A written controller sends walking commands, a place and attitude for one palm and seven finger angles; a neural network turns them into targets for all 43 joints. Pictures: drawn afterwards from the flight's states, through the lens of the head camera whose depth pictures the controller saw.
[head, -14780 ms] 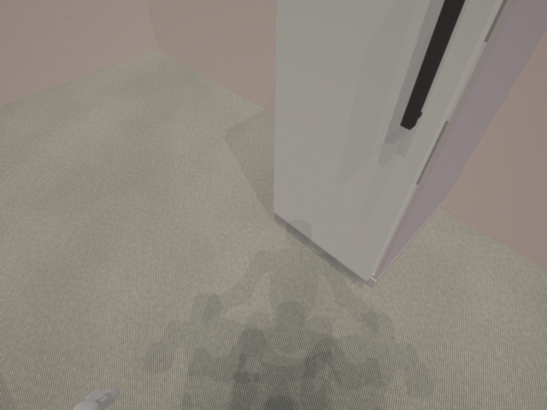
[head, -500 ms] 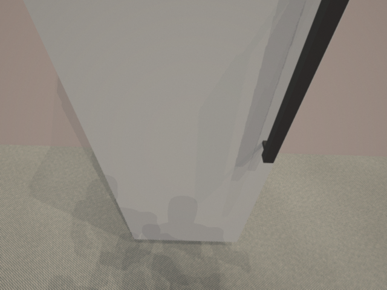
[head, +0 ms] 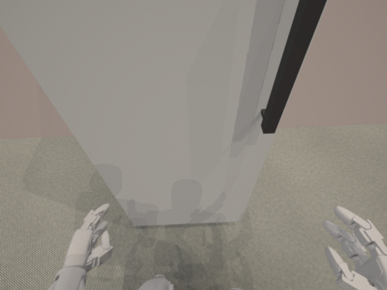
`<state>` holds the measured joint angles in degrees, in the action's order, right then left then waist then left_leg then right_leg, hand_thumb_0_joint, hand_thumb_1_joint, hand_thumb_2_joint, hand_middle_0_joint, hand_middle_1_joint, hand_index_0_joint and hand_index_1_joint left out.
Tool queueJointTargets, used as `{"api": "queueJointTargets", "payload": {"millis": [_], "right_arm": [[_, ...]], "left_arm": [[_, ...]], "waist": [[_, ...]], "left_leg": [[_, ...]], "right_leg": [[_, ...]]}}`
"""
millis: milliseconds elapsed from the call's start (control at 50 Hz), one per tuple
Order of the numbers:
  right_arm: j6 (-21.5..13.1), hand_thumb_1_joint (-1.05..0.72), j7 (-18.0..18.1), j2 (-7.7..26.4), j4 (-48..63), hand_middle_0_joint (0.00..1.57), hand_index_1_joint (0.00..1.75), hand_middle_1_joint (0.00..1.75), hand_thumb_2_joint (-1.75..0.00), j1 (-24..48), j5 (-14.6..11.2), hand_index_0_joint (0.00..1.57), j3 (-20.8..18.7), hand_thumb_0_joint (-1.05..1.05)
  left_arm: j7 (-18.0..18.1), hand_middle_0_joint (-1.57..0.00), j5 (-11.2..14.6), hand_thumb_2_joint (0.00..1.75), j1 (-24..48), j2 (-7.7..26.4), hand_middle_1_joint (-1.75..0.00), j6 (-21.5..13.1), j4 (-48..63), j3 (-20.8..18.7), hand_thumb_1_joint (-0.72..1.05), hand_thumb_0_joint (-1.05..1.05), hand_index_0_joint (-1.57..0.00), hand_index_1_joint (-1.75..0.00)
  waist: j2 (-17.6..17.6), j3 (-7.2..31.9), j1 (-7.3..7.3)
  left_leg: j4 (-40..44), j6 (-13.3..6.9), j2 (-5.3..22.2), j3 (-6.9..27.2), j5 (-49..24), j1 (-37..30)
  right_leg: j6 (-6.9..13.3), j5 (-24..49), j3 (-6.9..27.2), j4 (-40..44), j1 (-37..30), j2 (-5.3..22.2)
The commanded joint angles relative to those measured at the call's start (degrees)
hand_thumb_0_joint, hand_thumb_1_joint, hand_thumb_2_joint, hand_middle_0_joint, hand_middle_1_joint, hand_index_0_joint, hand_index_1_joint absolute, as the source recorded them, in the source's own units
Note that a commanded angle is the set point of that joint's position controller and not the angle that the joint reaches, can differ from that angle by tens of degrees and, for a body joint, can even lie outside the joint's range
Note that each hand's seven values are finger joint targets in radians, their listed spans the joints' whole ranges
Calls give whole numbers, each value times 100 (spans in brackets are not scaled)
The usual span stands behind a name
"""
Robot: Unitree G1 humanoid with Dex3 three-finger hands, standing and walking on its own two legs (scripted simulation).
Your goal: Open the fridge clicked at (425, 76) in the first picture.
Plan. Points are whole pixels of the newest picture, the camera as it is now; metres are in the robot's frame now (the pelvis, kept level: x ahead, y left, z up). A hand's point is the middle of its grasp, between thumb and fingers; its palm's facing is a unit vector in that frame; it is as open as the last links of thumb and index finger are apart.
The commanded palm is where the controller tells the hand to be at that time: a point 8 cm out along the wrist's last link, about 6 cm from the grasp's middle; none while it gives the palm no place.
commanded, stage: raise the hand to about handle height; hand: right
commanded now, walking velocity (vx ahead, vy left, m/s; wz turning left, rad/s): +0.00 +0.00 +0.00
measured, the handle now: (299, 19) +0.45 -0.15 +0.31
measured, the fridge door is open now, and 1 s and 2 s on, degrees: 0 0 0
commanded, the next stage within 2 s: move the hooked fingers beside the handle in 1.68 s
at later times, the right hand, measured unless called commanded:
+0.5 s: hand out of the picture +0.22 -0.28 +0.14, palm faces +0.05 +0.99 -0.09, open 11.6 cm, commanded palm +0.18 -0.32 +0.15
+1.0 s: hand out of the picture +0.27 -0.29 +0.23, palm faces +0.05 +0.99 -0.14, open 13.8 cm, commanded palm +0.23 -0.33 +0.25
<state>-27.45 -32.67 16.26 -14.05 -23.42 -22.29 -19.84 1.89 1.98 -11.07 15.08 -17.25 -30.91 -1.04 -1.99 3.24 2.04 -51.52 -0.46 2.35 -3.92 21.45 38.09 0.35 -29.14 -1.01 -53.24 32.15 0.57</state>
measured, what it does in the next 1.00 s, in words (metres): stands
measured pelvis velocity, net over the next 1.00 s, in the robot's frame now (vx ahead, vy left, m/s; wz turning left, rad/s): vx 0.02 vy -0.01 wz -0.03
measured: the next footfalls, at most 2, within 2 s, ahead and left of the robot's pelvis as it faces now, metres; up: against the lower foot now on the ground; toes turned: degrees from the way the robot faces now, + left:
none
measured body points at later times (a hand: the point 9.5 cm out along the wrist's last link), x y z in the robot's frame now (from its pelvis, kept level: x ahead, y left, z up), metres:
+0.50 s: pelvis +0.01 -0.02 +0.02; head +0.01 -0.02 +0.48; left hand +0.18 +0.21 -0.04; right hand +0.21 -0.33 +0.15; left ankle +0.04 +0.12 -0.69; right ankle -0.02 -0.11 -0.69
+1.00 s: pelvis +0.02 -0.01 +0.05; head +0.00 +0.01 +0.49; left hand +0.22 +0.21 -0.02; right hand +0.26 -0.34 +0.24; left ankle +0.04 +0.12 -0.69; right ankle -0.02 -0.11 -0.69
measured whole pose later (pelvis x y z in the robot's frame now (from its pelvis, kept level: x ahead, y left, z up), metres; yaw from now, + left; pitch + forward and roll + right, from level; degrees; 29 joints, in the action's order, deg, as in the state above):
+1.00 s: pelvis +0.02 -0.01 +0.05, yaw -2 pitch -1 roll +1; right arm 9.1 -27.4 28.0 -0.4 1.8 -20.7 -27.0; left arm 6.3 4.7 -13.5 15.2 -16.5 -34.7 4.7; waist 3.5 2.1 3.4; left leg -28.5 0.3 2.1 -5.8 13.0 14.1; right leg 0.9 -19.9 0.6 -30.7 9.5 -0.1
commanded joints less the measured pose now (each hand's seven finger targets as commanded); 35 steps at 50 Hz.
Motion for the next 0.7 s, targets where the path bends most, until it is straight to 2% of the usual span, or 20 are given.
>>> {"api": "queueJointTargets", "payload": {"millis": [0,40,80,100,160,200,280,300,320,360,380,400,420,460,500,560,580,600,620,680], "right_arm": [[-417,-39,392,1323,3001,24,63,63,-68,1221,-398,24,-747,0],[-142,-34,469,1020,2861,24,66,66,-66,950,-196,24,-378,0],[274,-29,403,1020,2530,24,69,69,-64,922,-35,24,-174,0],[534,-27,309,1035,2263,25,70,70,-63,895,-35,25,-172,0],[1218,-20,263,1408,2286,25,75,75,-60,677,49,25,-401,0],[1521,-15,390,1648,2320,25,78,78,-58,713,-69,25,-779,0],[1502,-6,783,1717,2885,26,84,84,-54,750,-355,26,-1256,0],[1445,-4,861,1757,2997,26,86,86,-53,820,-390,26,-1314,0],[1420,-1,895,1683,3039,26,87,87,-52,841,-380,26,-1240,0],[1460,3,899,1544,2924,27,90,90,-50,934,-314,27,-1054,0],[1511,6,868,1470,2914,27,92,92,-49,1095,-255,27,-861,0],[1609,8,811,1453,2825,27,93,93,-48,1199,-199,27,-755,0],[1703,10,758,1471,2890,27,94,94,-47,1367,-148,27,-664,0],[1947,15,689,1533,2823,27,98,98,-45,1676,-47,27,-529,0],[2106,20,705,1844,2834,28,100,100,-43,1952,-2,28,-744,0],[2181,27,775,2218,3031,28,105,105,-40,2365,-17,28,-1169,0],[2182,29,801,2272,3041,29,107,107,-39,2460,-42,29,-1258,0],[2199,31,846,2485,2984,29,108,108,-38,2458,-68,29,-1492,0],[2200,34,850,2339,2992,29,110,110,-37,2563,-118,29,-1428,0],[2385,41,786,2262,2693,29,114,114,-34,2789,-150,29,-1359,0]], "left_arm": [[175,-20,-48,90,-44,730,-30,-387,713,-203,90,0,-20,-30],[202,-20,-1,90,-58,699,-30,-411,607,-202,90,0,-20,-30],[239,-20,65,90,-13,754,-30,-400,551,-181,90,0,-20,-30],[267,-20,91,90,2,764,-30,-389,569,-152,90,0,-20,-30],[311,-20,159,90,139,787,-30,-354,773,-102,90,0,-20,-30],[340,-20,145,90,203,748,-30,-331,844,-50,90,0,-20,-30],[326,-20,118,90,218,629,-30,-359,937,40,90,0,-20,-30],[312,-20,92,90,200,615,-30,-386,909,58,90,0,-20,-30],[294,-20,102,90,134,614,-30,-398,889,79,90,0,-20,-30],[283,-20,123,90,110,640,-30,-452,805,78,90,0,-20,-30],[282,-20,142,90,106,666,-30,-481,754,92,90,0,-20,-30],[305,-20,150,90,93,694,-30,-504,738,87,90,0,-20,-30],[317,-20,172,90,84,715,-30,-527,696,90,90,0,-20,-30],[371,-20,200,90,82,731,-30,-584,659,102,90,0,-20,-30],[433,-20,200,90,103,773,-30,-600,612,110,90,0,-20,-30],[476,-20,188,90,168,726,-30,-606,610,151,90,0,-20,-30],[484,-20,182,90,184,698,-30,-603,603,174,90,0,-20,-30],[487,-20,169,90,196,722,-30,-577,574,173,90,0,-20,-30],[481,-20,176,90,228,685,-30,-562,561,207,90,0,-20,-30],[478,-20,200,90,249,659,-30,-539,495,245,90,0,-20,-30]], "waist": [[933,1497,-169],[971,1217,-269],[913,820,-370],[858,698,-342],[741,891,-129],[597,938,-5],[300,1099,137],[481,1112,180],[564,1168,142],[756,980,72],[872,829,10],[831,732,-11],[974,734,-48],[875,583,-91],[619,462,-63],[689,731,32],[626,717,46],[618,714,113],[700,681,88],[1068,491,99]], "left_leg": [[582,-98,-234,269,-1495,-1406],[633,-76,-253,123,-1533,-1225],[796,-46,-245,75,-1194,-1066],[872,-80,-239,77,-1206,-1170],[1066,-47,-193,15,-978,-1465],[1163,-59,-207,-24,-1018,-1735],[1209,-47,-247,-158,-1266,-2033],[1228,-81,-254,-156,-1443,-2184],[1269,-65,-264,-158,-1475,-2162],[1364,-50,-250,-143,-1466,-2049],[1430,-47,-243,-154,-1342,-1965],[1503,-61,-233,-128,-1366,-2014],[1585,-48,-221,-106,-1369,-2023],[1729,-32,-213,-108,-1098,-1979],[1873,-41,-219,-108,-973,-2126],[1999,-48,-198,-107,-1048,-2417],[2032,-49,-210,-126,-1081,-2462],[2094,-60,-228,-93,-1180,-2592],[2106,-70,-217,-128,-1325,-2676],[2214,-75,-206,-116,-1526,-2671]], "right_leg": [[73,2277,227,663,-341,-114],[62,2311,302,736,-346,-87],[73,1923,354,837,-201,-74],[75,1911,374,917,-181,-66],[63,1755,408,1226,-225,-65],[45,1856,417,1360,-313,-58],[-26,2172,426,1559,-490,-37],[-59,2376,407,1595,-596,-34],[-79,2410,368,1657,-707,-28],[-89,2358,345,1717,-781,-16],[-96,2247,359,1788,-817,-1],[-69,2277,359,1833,-881,9],[-49,2259,357,1882,-981,11],[-23,1979,424,2037,-1040,25],[14,1898,475,2167,-1097,45],[15,2008,493,2332,-1355,19],[-1,2057,512,2389,-1420,27],[7,2159,483,2393,-1456,24],[-22,2285,481,2456,-1513,6],[-60,2400,435,2553,-1654,5]]}}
